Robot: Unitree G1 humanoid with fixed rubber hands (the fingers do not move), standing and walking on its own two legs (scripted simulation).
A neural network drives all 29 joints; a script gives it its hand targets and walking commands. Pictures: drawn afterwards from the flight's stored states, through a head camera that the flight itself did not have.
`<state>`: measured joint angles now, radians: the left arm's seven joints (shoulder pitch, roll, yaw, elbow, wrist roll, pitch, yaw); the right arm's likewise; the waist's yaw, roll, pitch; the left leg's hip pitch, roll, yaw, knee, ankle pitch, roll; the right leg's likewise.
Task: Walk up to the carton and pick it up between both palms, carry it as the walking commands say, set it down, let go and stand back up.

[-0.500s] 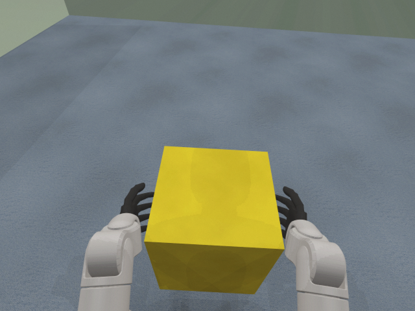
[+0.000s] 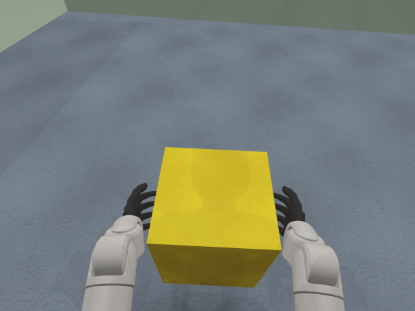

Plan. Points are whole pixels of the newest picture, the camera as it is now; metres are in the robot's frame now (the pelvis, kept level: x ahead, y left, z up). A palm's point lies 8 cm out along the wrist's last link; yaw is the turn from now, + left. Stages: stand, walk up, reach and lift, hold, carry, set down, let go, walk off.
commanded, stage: carry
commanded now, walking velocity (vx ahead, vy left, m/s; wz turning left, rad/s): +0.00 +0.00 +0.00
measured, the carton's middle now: (212, 221) +0.31 +0.00 -0.02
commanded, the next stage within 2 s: hold in 0.48 s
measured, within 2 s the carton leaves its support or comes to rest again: neither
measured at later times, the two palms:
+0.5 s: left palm (133, 223) +0.26 +0.15 +0.04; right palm (291, 227) +0.27 -0.15 +0.04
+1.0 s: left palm (129, 225) +0.27 +0.16 +0.02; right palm (285, 225) +0.27 -0.14 +0.04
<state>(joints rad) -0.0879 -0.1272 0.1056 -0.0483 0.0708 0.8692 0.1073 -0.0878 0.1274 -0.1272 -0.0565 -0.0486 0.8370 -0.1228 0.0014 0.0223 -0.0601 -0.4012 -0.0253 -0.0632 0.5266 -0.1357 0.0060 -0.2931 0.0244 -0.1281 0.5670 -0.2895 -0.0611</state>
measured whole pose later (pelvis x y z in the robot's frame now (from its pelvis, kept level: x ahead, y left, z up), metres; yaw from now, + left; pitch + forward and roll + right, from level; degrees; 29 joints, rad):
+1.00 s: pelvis +0.00 +0.01 +0.00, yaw -2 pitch +1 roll +0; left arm -0.06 -0.11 0.11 0.01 0.07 0.77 0.10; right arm -0.09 0.13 -0.12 0.04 -0.05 0.72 -0.11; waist 0.01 -0.04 -0.06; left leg -0.39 -0.03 -0.04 0.53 -0.15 0.01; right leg -0.29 0.02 -0.09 0.57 -0.29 -0.06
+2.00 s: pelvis +0.00 +0.02 -0.01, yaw -2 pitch +1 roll -1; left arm -0.31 -0.12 0.28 0.46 0.22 0.43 0.01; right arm -0.29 0.16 -0.29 0.48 -0.15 0.36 -0.07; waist 0.00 -0.04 0.11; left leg -0.44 -0.02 -0.04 0.63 -0.20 0.02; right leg -0.32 0.03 -0.09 0.63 -0.32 -0.06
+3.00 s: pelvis -0.03 +0.03 -0.11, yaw -4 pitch +26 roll -3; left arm -0.63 0.03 0.15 0.61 0.12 0.14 0.15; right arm -0.60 0.04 -0.28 0.64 -0.10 0.06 -0.11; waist -0.01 -0.04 0.10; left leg -1.32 -0.02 -0.04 1.18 -0.31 0.02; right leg -1.21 0.03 -0.09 1.21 -0.46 -0.05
